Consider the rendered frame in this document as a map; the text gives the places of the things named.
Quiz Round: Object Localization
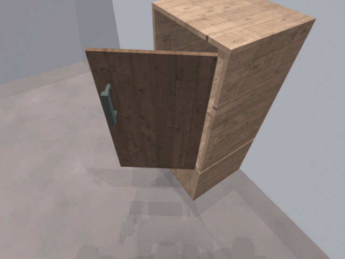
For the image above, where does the handle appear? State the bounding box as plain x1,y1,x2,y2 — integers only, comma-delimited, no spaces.
100,84,118,126

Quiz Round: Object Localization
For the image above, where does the cupboard door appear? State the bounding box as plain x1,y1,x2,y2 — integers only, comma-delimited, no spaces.
85,47,218,169

